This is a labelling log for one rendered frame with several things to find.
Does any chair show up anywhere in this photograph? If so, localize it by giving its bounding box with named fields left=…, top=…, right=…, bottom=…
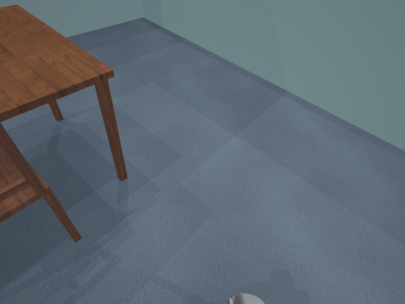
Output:
left=0, top=122, right=82, bottom=242

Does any table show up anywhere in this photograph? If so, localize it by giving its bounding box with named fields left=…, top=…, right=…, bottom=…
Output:
left=0, top=5, right=128, bottom=181

